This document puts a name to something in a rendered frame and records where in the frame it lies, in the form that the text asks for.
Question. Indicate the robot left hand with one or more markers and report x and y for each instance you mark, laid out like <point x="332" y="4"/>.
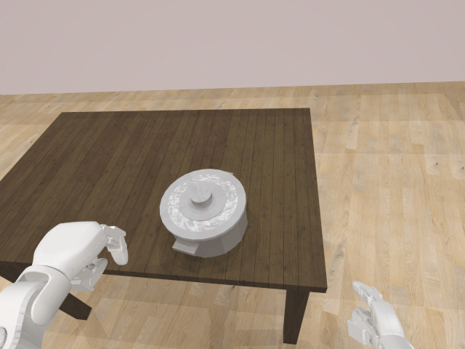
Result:
<point x="70" y="247"/>

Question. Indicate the lid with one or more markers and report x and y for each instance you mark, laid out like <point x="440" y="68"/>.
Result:
<point x="202" y="223"/>

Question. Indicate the robot right hand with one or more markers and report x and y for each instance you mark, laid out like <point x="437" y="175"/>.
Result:
<point x="367" y="327"/>

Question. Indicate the robot left forearm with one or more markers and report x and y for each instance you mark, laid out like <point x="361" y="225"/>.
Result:
<point x="29" y="306"/>

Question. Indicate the robot right forearm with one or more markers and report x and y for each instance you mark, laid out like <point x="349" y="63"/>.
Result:
<point x="392" y="341"/>

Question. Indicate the table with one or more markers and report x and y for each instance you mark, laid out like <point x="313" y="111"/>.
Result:
<point x="113" y="167"/>

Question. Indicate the knob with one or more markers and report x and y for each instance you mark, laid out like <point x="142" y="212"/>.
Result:
<point x="201" y="195"/>

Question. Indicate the pot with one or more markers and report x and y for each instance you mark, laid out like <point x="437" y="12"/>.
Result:
<point x="214" y="247"/>

